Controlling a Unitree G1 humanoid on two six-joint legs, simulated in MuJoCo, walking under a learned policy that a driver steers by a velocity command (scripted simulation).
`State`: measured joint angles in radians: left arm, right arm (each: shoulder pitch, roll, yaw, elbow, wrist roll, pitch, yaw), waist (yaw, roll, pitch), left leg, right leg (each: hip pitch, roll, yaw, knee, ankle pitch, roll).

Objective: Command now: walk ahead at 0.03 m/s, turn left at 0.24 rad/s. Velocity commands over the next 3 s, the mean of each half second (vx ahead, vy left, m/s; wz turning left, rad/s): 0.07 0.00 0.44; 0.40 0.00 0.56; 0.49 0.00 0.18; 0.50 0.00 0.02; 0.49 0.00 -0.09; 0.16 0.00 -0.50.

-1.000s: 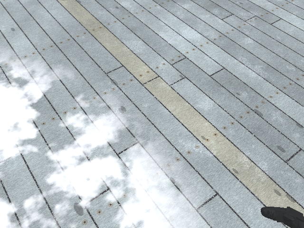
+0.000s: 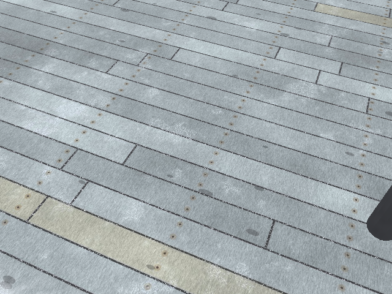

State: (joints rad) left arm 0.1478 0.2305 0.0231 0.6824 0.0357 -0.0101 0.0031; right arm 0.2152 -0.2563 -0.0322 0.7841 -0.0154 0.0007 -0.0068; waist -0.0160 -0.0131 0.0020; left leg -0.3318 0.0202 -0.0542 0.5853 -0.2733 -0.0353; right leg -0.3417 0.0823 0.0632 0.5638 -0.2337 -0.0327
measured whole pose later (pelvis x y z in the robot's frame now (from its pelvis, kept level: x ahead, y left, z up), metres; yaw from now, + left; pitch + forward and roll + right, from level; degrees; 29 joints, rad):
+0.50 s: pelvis +0.02 +0.06 -0.01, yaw +16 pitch +2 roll -1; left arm 0.19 0.30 0.10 0.69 -0.01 0.00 0.01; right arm 0.24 -0.29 -0.07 0.64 0.01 0.01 0.03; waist 0.01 -0.04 -0.01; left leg -0.33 -0.02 0.02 0.66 -0.38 0.06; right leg -0.42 -0.07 -0.03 0.91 -0.51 0.02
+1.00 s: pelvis +0.23 +0.13 +0.00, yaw +33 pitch +3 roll -2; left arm 0.05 0.27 0.06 0.69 0.00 -0.12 -0.03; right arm 0.42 -0.30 -0.07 0.73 0.04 -0.02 -0.03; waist -0.06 0.04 0.01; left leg -0.25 -0.06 -0.19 1.02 -0.48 0.02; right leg -0.41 0.05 -0.01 0.51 -0.17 -0.01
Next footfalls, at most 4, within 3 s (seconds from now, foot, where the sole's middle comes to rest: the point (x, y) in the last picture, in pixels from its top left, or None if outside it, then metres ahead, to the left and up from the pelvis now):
0.46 left None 0.02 0.16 -0.77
0.92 right None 0.37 0.08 -0.77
1.38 left None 0.45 0.47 -0.77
1.90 right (78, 211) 0.83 0.46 -0.77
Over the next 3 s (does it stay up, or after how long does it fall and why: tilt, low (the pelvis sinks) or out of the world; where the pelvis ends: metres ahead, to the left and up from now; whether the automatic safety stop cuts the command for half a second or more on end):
stays up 1.02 0.71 0.00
